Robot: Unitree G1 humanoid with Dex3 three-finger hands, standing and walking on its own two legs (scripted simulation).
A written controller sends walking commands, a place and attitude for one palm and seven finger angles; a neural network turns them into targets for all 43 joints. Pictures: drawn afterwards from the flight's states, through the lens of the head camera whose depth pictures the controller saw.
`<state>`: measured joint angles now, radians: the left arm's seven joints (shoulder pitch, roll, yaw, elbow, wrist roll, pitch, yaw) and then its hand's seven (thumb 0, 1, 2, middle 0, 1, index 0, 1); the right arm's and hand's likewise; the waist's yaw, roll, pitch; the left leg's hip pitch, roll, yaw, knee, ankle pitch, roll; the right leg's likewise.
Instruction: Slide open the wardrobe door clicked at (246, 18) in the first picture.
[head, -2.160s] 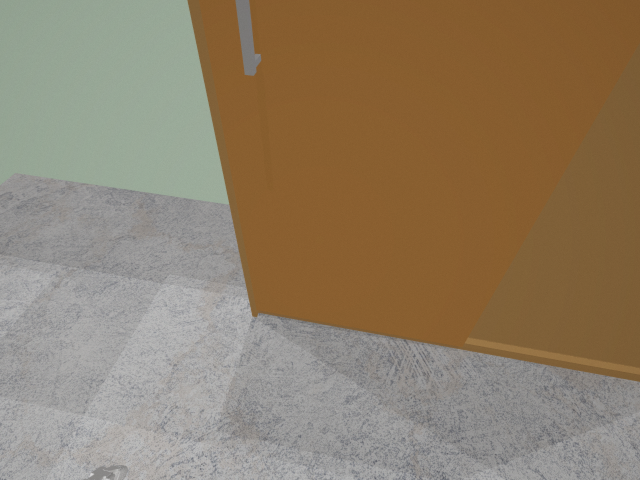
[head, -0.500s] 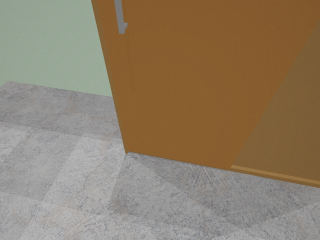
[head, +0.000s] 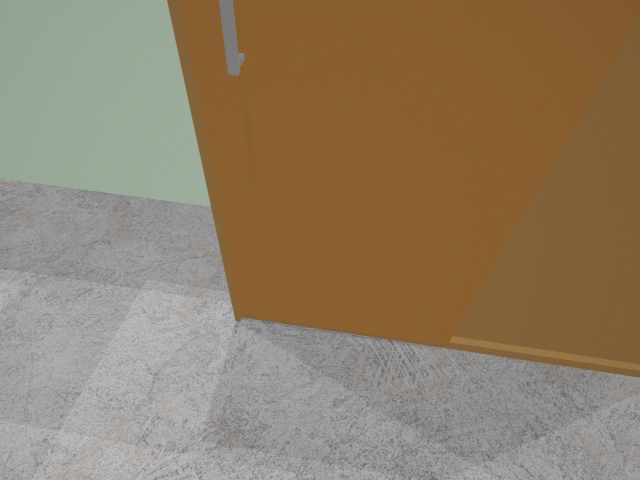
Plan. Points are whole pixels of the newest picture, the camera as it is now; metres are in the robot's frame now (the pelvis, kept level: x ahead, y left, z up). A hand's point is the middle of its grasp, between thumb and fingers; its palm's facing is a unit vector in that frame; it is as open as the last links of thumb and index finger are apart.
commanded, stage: take the last steps up to it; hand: left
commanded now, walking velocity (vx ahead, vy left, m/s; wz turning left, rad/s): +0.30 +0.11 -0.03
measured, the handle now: (230, 2) +0.74 +0.20 +0.28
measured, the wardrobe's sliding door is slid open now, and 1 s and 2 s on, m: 0.00 0.00 0.00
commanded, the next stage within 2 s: come to a stop and stand still in 0.44 s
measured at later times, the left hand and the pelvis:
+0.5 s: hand (228, 401) +0.28 +0.16 -0.17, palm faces -0.02 -0.99 -0.15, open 7.3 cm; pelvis +0.16 +0.01 -0.01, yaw -1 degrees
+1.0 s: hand (168, 427) +0.23 +0.25 -0.18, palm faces +0.02 -0.98 -0.22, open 7.3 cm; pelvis +0.21 +0.05 +0.00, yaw -3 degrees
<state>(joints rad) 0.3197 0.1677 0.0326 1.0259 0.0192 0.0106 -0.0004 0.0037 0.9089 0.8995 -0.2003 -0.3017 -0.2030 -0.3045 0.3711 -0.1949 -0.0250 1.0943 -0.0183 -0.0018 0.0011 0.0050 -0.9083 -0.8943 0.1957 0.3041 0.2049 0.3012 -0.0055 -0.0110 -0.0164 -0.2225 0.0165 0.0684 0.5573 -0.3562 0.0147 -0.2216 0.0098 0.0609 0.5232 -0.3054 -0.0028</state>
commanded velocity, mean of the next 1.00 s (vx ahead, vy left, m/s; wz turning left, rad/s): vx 0.02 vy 0.01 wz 0.01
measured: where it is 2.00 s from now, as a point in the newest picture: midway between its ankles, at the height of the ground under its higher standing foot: outside the picture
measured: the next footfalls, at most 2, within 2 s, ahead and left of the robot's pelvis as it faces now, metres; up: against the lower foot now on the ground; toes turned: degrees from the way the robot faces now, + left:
right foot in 0.44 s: +0.26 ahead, -0.10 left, +0.00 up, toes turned -10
left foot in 0.74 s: +0.33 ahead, +0.16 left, +0.00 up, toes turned +5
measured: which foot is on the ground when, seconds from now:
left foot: down 0.00-0.44, up 0.46-0.72, down 0.74-1.00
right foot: down 0.00-0.02, up 0.04-0.42, down 0.44-0.76, up 0.78-1.00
